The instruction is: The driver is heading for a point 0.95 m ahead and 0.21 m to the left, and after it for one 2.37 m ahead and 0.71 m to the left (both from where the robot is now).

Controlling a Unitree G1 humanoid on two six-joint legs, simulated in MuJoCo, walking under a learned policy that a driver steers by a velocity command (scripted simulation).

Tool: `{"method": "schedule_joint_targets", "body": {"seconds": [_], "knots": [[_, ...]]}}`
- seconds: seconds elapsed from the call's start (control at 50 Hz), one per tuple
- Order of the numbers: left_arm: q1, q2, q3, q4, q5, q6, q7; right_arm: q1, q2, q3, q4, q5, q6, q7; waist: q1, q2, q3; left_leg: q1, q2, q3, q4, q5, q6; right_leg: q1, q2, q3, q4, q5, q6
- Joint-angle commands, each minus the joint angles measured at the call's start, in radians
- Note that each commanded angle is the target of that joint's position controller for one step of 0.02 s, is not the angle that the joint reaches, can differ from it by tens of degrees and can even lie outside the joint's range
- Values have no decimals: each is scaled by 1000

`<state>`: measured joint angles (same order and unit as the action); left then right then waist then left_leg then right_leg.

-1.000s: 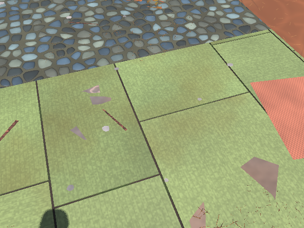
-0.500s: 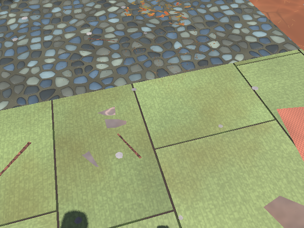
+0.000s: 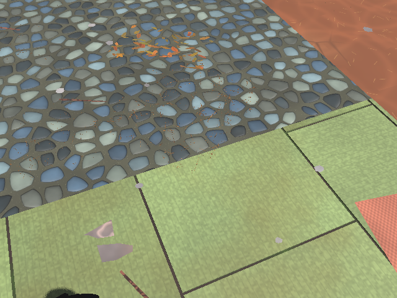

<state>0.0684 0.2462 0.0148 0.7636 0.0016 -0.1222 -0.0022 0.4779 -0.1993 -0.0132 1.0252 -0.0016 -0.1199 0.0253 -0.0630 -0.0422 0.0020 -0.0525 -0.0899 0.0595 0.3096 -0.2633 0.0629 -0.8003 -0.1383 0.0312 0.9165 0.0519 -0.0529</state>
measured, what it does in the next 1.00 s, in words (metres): walks ahead: right foot, then left foot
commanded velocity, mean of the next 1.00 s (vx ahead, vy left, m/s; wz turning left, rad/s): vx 0.13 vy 0.00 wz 0.00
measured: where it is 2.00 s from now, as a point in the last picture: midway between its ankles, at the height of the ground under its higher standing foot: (202, 278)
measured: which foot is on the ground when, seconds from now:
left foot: down 0.00-0.14, up 0.16-0.50, down 0.52-1.00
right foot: up 0.00-0.12, down 0.14-1.00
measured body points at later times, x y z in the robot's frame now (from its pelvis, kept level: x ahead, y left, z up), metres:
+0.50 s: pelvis +0.22 -0.02 -0.01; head +0.23 -0.02 +0.44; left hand +0.32 +0.22 -0.14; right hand +0.31 -0.28 -0.15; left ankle +0.25 +0.12 -0.74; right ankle +0.32 -0.10 -0.74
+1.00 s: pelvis +0.28 +0.01 +0.00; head +0.29 +0.01 +0.44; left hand +0.34 +0.25 -0.15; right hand +0.30 -0.23 -0.16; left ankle +0.25 +0.12 -0.74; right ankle +0.32 -0.10 -0.74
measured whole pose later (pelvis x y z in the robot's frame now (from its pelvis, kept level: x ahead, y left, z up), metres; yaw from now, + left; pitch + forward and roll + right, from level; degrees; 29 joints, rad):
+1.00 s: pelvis +0.28 +0.01 +0.00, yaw +0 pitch +0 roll +0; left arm 0.19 0.19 0.03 1.02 0.00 -0.01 0.03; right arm 0.27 -0.17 -0.02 1.06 0.00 -0.03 -0.04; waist 0.00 0.00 0.03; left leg -0.19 0.00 0.00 0.52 -0.32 0.01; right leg -0.29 0.02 -0.01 0.51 -0.20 -0.02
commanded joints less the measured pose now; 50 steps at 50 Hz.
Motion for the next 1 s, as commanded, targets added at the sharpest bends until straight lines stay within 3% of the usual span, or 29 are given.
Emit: {"method": "schedule_joint_targets", "body": {"seconds": [0.02,0.06,0.08,0.1,0.12,0.14,0.16,0.18,0.2,0.22,0.24,0.26,0.3,0.34,0.36,0.4,0.44,0.5,0.52,0.54,0.56,0.6,0.64,0.7,0.82,1.0], "knots": [[-56,-6,-11,-47,1,-18,-21,-37,-174,-20,-71,21,-24,-28,23,55,81,-275,185,-59,-143,549,113,342,92,-88,-298,266,20],[-99,32,-1,-74,-2,-15,-33,-15,-191,-25,-53,24,-1,-42,19,100,80,-106,229,-87,-97,524,92,310,109,-54,-422,273,3],[-81,61,10,-73,3,-14,-38,-14,-190,-26,-47,17,13,-47,34,114,63,-33,246,-97,-49,553,78,318,122,-44,-446,247,-11],[-19,92,23,-54,9,-14,-40,-26,-194,-30,-49,8,26,-50,65,128,22,26,253,-107,22,635,63,367,143,-40,-441,203,-25],[107,124,40,-12,12,-17,-41,-59,-196,-32,-58,0,40,-51,128,132,-43,65,243,-103,145,738,44,468,167,-44,-434,166,-42],[250,149,53,35,16,-19,-40,-91,-191,-31,-72,-5,53,-48,201,103,-111,62,189,-68,348,731,7,603,154,-48,-470,274,-55],[338,209,58,58,42,-17,-36,-18,-127,-13,-89,-29,54,-43,173,-52,-255,-149,103,-46,683,355,-26,903,-29,104,-348,740,-119],[322,189,38,56,62,-12,-41,257,28,31,-26,-9,47,-19,57,-307,-450,-414,-27,-135,1054,-402,-77,1181,-292,486,-351,917,-346],[315,123,31,42,38,2,-47,264,-74,13,5,10,42,-10,96,-168,-522,-429,5,-258,1132,-388,-72,1133,-257,563,-436,683,-346],[197,102,25,20,13,15,-42,112,-127,-3,-38,22,51,-12,88,-65,-370,-485,63,-210,1113,-328,-79,973,-224,454,-484,438,-304],[106,69,12,11,1,26,-34,-37,-150,-15,-75,12,62,-28,80,58,-226,-489,104,-163,1030,-255,-87,776,-165,364,-552,274,-245],[65,62,6,11,12,27,-28,-90,-146,-23,-92,8,78,-43,58,55,-155,-451,135,-162,961,-194,-91,630,-141,316,-591,211,-222],[41,63,7,29,36,32,-27,-64,-99,-20,-88,0,107,-56,14,-15,-119,-310,157,-138,788,-150,-94,464,-65,203,-643,179,-183],[53,68,11,47,48,29,-23,-60,-58,-12,-80,-1,115,-70,4,-42,-129,-245,144,-111,626,-172,-98,429,-42,136,-648,241,-187],[67,74,14,56,45,30,-17,-77,-58,-12,-81,-5,119,-75,12,-44,-147,-230,145,-110,560,-161,-99,441,-46,132,-649,192,-192],[78,99,22,64,30,43,-6,-111,-84,-20,-80,-5,132,-79,27,-51,-162,-194,145,-104,470,-80,-94,434,-51,152,-683,-102,-185],[55,114,26,64,16,60,5,-141,-98,-28,-79,-6,141,-77,23,-67,-114,-158,134,-85,388,-4,-80,369,-41,169,-723,-423,-157],[85,75,17,89,3,77,16,-145,-89,-29,-64,-27,137,-73,13,-47,-29,-108,130,-67,230,39,-33,302,5,156,-722,-647,-71],[106,65,15,99,1,79,17,-144,-103,-28,-66,-33,132,-72,23,-12,0,-127,174,-113,152,23,-8,309,32,137,-682,-645,-36],[151,73,25,105,-2,84,21,-165,-169,-45,-57,-20,128,-75,75,88,39,-228,183,-134,123,-121,17,354,99,65,-645,-579,-8],[142,75,27,112,3,86,28,-173,-142,-42,-47,-13,119,-72,70,132,53,-346,179,-149,62,-246,19,457,127,18,-584,-487,8],[146,46,26,122,8,91,34,-223,-105,-33,-44,-15,96,-71,98,184,37,-418,180,-160,4,-252,-11,588,128,0,-516,-344,5],[163,47,29,142,18,96,34,-235,-94,-32,-42,-10,80,-70,102,158,30,-400,173,-152,16,-203,-29,606,125,-4,-505,-299,-2],[145,47,30,157,10,95,30,-189,-98,-34,-22,-2,73,-71,76,77,29,-323,156,-128,63,-87,-30,567,115,7,-516,-287,-17],[142,40,31,189,2,95,27,-147,-90,-30,4,0,73,-68,59,49,-23,-249,145,-108,108,83,-24,613,112,2,-473,-103,-15],[143,40,35,234,-4,114,38,-142,-67,-25,24,0,89,-66,61,48,-2,-220,128,-89,112,147,-28,628,108,5,-456,-50,-11]]}}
